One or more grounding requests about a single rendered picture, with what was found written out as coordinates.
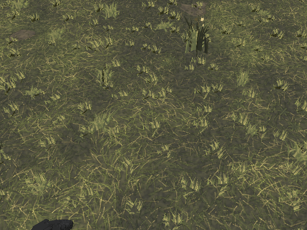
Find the robot left hand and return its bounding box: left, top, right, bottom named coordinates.
left=31, top=218, right=74, bottom=230

